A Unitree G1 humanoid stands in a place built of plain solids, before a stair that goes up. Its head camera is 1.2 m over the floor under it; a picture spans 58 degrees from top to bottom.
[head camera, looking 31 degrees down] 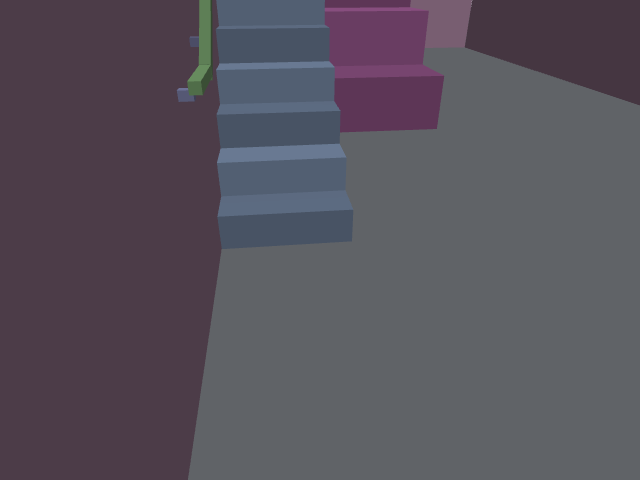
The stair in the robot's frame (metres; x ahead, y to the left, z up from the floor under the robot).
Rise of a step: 0.19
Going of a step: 0.24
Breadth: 0.69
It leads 7 degrees to the left of straight ahead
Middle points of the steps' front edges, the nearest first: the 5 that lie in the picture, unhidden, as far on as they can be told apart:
1.94 0.17 0.19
2.19 0.20 0.38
2.42 0.23 0.57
2.66 0.25 0.76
2.90 0.28 0.95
